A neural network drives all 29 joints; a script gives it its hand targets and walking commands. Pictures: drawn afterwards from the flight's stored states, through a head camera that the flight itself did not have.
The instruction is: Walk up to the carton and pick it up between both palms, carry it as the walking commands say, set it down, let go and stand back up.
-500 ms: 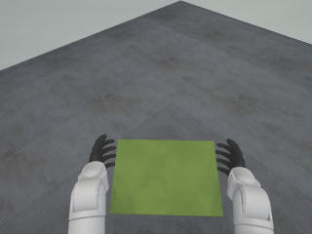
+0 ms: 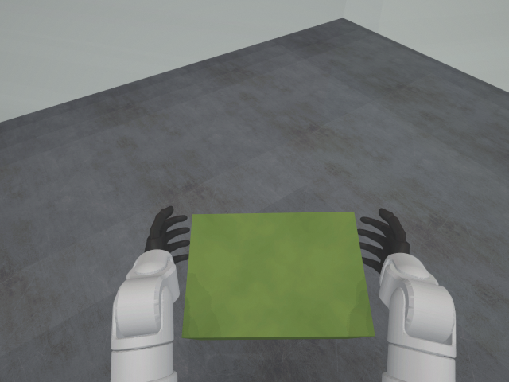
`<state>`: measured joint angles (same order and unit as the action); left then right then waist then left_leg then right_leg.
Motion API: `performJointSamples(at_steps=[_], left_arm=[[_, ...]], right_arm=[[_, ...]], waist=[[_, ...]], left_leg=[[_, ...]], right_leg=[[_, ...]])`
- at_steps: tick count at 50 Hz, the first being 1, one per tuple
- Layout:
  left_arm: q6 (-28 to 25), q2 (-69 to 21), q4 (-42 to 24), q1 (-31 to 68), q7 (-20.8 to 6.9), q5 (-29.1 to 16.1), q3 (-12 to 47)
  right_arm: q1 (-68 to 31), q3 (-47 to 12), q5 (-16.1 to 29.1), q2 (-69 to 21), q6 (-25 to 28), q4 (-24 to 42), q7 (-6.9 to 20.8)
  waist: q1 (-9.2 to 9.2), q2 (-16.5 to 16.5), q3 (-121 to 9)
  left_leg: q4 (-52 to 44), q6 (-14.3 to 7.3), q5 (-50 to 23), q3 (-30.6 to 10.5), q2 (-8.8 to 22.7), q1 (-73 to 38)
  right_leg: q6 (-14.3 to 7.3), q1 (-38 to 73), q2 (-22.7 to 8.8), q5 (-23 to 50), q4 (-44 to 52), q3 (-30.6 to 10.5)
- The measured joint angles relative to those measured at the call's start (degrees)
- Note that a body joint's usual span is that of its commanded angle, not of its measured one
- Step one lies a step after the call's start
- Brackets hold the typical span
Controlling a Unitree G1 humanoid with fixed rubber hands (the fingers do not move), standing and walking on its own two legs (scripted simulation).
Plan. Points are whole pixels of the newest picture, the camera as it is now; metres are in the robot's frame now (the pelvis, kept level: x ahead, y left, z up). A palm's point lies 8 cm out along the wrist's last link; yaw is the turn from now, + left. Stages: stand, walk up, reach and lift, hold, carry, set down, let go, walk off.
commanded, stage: carry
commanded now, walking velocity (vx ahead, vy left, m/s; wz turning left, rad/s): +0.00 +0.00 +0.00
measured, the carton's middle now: (273, 279) +0.29 +0.01 -0.02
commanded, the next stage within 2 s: none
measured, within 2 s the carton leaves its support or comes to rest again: neither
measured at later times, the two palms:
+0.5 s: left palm (225, 173) +0.48 +0.12 +0.03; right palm (400, 197) +0.45 -0.22 +0.03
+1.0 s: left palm (252, 123) +0.63 +0.08 +0.05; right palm (406, 144) +0.60 -0.26 +0.04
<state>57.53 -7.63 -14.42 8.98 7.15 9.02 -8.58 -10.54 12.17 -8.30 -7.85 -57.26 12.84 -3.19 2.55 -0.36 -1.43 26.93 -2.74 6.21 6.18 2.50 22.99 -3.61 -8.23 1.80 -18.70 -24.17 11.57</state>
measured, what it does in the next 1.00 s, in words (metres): walks ahead: right foot, then right foot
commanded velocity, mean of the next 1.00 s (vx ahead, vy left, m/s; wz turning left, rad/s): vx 0.00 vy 0.00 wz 0.00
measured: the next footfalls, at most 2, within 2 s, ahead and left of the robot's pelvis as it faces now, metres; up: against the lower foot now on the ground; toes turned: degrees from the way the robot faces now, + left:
right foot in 0.18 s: +0.07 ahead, -0.10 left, +0.00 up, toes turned -9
right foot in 0.54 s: +0.23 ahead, -0.10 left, +0.00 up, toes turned -14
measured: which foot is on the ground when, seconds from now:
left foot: down 0.00-0.56, up 0.58-0.76, down 0.78-1.00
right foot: down 0.00-0.04, up 0.06-0.16, down 0.18-0.44, up 0.46-0.52, down 0.54-1.00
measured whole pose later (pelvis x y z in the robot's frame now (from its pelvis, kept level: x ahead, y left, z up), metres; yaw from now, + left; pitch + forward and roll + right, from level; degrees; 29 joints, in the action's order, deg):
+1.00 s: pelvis +0.34 -0.06 +0.00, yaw -6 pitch +5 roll +1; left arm 44.5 -7.3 -2.1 5.6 4.0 12.0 -8.8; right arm -5.6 10.6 -10.9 -7.3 -43.1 1.5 -2.4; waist 0.1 -0.2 -7.7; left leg 38.5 -1.2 19.9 7.6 1.7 16.9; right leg -1.0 -6.8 2.2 -23.5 -30.9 8.7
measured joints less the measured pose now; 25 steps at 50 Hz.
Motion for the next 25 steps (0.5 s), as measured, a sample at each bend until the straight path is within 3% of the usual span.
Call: performJointSamples(at_steps=[1, 3, 5, 6, 8, 9, 11, 14, 19, 22, 24, 25], left_arm=[[-0.3, 0.0, 1.1, 0.4, -0.6, 0.7, -0.6], [-1.0, -0.1, 4.7, 1.3, -1.3, 1.7, -1.6], [-0.6, -0.1, 4.8, 1.5, -1.2, 1.4, -1.7], [-1.1, -0.2, 6.0, 1.8, -2.1, 2.1, -2.0], [-1.4, -0.3, 7.3, 2.2, -2.6, 2.2, -2.2], [-2.1, -0.3, 8.2, 2.5, -3.0, 2.5, -2.2], [-2.4, -0.2, 8.2, 1.4, -2.5, 1.8, -1.2], [-3.8, -0.2, 10.8, 1.5, -3.4, 3.6, -1.1], [-7.8, -0.2, 12.8, 1.2, -3.3, 3.9, -1.6], [-8.2, 0.2, 8.6, -1.9, -2.3, 1.8, -1.6], [-10.0, 0.3, 8.9, -3.2, -3.2, 2.3, -2.5], [-10.5, 0.3, 9.2, -3.3, -3.3, 2.1, -3.0]], right_arm=[[-0.3, -0.3, -0.5, 0.0, 0.7, -1.5, 0.1], [-0.9, 0.0, -1.7, -0.1, 2.0, -5.3, 0.3], [-0.3, -0.2, -1.3, 0.0, 1.6, -4.7, -0.2], [-0.1, -0.4, -1.8, 0.0, 2.0, -5.3, -0.1], [0.4, -0.4, -1.6, 0.1, 1.5, -4.9, -0.8], [0.5, -0.4, -2.0, 0.1, 1.7, -5.0, -0.8], [1.5, -0.1, -0.7, 0.3, 1.2, -4.0, -1.5], [1.7, 0.3, -1.4, 0.3, 2.9, -6.9, -0.7], [1.2, 0.5, -1.3, 0.2, 7.5, -10.3, -0.4], [1.4, -1.2, 0.1, 0.2, 7.3, -8.3, -1.2], [1.0, -2.6, -1.7, 0.1, 8.8, -9.9, -0.4], [0.7, -2.9, -2.1, 0.1, 9.4, -10.6, -0.4]], waist=[[-0.16, -0.8, -1.0], [-0.98, -1.2, -2.6], [-1.74, -0.8, -3.0], [-2.22, -0.6, -3.0], [-2.8, -0.3, -3.0], [-3.13, -0.4, -3.0], [-4.0, 0.8, -3.7], [-4.39, 0.6, -5.3], [-3.96, -3.0, -5.0], [-3.7, -1.6, -3.8], [-3.26, 1.1, -3.9], [-2.84, 2.1, -3.5]], left_leg=[[0.9, 0.0, -1.5, 0.8, -0.3, -0.7], [2.8, 0.2, 3.6, 1.8, -1.0, -1.8], [2.6, 0.4, 7.0, 2.4, -1.1, -3.3], [2.1, 2.0, 6.5, 2.7, -1.0, -4.1], [1.9, 2.4, 7.7, 3.0, -1.0, -5.6], [2.6, 2.2, 9.2, 3.2, -1.1, -6.1], [4.9, 2.2, 11.8, 2.4, -0.1, -5.9], [5.7, 2.8, 13.3, 2.2, 0.6, -6.8], [8.0, 3.5, 15.7, 3.9, -0.3, -8.2], [6.9, 2.7, 16.9, 4.2, 0.4, -10.6], [6.3, 2.3, 19.8, 2.9, 1.7, -12.4], [5.8, 3.5, 21.4, 2.3, 2.2, -13.6]], right_leg=[[0.7, -0.6, -0.9, -2.3, -3.5, -0.7], [3.2, -3.1, -2.3, -4.7, -10.9, -2.9], [4.0, -6.1, -2.5, -7.5, -16.4, -5.3], [4.2, -7.1, -2.6, -7.9, -16.2, -6.0], [4.8, -6.8, -3.2, -2.5, -8.8, -5.8], [4.0, -6.3, -3.5, 0.3, -6.5, -5.6], [1.9, -4.9, -2.5, -1.4, -6.0, -4.8], [1.0, -3.5, -1.8, -4.3, -5.8, -4.6], [1.7, -3.5, -3.7, -8.2, -11.2, -5.0], [4.2, -8.3, -3.8, -0.9, -21.9, -5.1], [5.7, -11.9, -2.1, -9.1, -24.4, -4.6], [5.6, -13.8, -1.2, -11.9, -23.9, -4.4]])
